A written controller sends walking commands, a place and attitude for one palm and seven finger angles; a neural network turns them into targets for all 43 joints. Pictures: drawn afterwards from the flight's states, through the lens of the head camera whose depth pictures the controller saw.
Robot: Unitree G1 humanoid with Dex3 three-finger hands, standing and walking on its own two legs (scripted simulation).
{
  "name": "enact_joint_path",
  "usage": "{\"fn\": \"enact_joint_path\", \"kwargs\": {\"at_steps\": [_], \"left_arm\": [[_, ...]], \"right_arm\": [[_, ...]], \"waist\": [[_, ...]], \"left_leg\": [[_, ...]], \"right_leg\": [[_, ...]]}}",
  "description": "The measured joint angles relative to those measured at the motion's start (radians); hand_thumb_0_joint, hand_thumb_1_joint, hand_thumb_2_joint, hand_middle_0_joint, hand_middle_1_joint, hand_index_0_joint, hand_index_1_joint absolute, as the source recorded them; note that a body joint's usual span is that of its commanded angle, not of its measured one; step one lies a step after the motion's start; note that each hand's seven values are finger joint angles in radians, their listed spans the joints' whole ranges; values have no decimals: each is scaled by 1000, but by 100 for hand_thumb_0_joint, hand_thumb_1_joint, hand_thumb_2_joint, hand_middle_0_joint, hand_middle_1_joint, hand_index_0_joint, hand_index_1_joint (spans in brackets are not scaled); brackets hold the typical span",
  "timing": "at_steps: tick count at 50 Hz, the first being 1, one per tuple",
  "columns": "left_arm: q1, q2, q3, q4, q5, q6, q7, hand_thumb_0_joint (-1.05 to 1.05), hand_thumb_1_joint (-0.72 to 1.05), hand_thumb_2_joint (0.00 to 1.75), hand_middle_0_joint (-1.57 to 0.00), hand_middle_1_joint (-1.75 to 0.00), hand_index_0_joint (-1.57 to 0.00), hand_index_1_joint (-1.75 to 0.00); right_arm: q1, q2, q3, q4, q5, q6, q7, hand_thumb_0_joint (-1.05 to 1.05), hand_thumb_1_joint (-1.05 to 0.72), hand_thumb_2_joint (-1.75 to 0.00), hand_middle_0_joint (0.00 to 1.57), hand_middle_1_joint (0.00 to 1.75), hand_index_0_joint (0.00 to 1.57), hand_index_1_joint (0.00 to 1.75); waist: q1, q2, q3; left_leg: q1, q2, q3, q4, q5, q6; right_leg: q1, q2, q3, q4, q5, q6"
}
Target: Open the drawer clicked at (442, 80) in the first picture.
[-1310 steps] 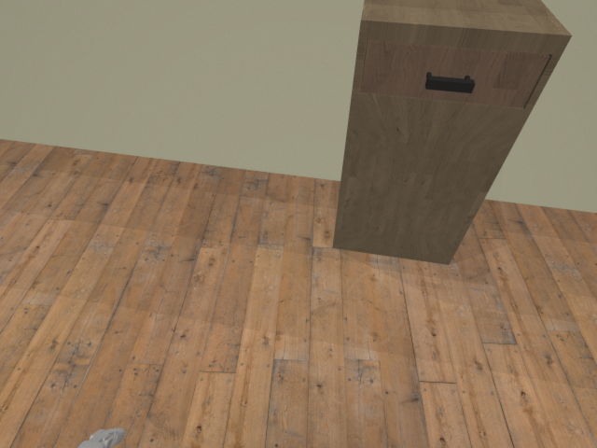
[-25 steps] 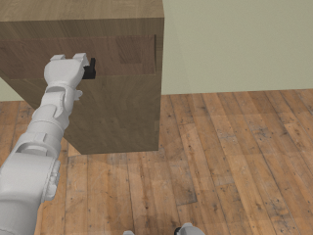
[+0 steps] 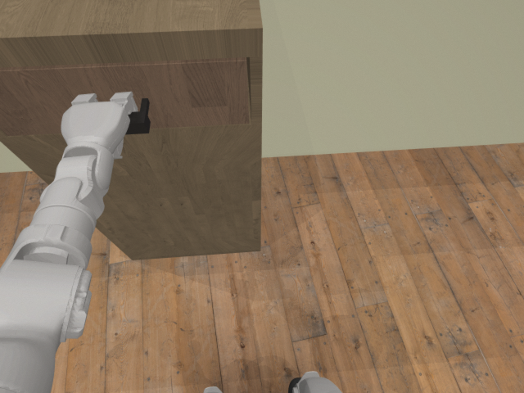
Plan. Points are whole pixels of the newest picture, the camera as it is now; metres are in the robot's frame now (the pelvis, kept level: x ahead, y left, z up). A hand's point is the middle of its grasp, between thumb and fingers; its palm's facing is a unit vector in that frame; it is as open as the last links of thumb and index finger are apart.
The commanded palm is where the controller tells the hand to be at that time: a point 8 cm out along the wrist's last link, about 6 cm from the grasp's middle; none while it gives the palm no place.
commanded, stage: pull the drawer open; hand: left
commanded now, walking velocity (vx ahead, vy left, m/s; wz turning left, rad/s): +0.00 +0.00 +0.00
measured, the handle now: (113, 114) +0.56 +0.21 +0.06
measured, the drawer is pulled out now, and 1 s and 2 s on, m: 0.00 0.11 0.23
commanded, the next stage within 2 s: none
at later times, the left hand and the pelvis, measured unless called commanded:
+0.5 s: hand (108, 171) +0.46 +0.21 +0.04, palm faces -0.03 -0.02 -1.00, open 6.0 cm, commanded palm +0.42 +0.21 +0.10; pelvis +0.02 +0.01 +0.01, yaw +1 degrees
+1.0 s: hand (102, 208) +0.39 +0.21 +0.04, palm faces -0.02 -0.04 -1.00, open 6.0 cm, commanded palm +0.35 +0.21 +0.10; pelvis +0.02 +0.00 +0.01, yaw +1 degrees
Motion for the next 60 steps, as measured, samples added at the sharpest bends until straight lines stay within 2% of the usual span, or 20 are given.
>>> {"fn": "enact_joint_path", "kwargs": {"at_steps": [11,24,41,60], "left_arm": [[150,-59,-21,-150,-19,27,15,1,69,77,-30,-135,-35,-135],[243,-115,-76,-262,-24,73,18,1,69,78,-30,-135,-35,-135],[481,-128,-83,-532,-45,104,-14,2,69,78,-28,-135,-35,-135],[708,-138,-80,-740,-53,112,-16,3,69,77,-27,-135,-37,-133]], "right_arm": [[-9,12,-6,-4,12,18,19,1,-91,-90,20,30,20,30],[-91,14,0,-44,22,29,25,1,-91,-90,20,30,20,30],[-133,12,7,-79,29,44,18,1,-91,-90,20,30,20,30],[-196,18,22,-89,23,23,2,1,-91,-90,20,30,20,30]], "waist": [[37,7,-11],[76,6,-3],[106,9,11],[132,11,27]], "left_leg": [[70,-5,8,-37,-3,6],[135,-17,-1,-63,-3,9],[222,-16,-3,-107,3,0],[293,-15,-4,-135,10,-11]], "right_leg": [[68,-3,9,-36,-2,8],[133,-14,1,-51,-12,11],[210,-10,4,-79,-17,4],[269,-8,6,-81,-21,-6]]}}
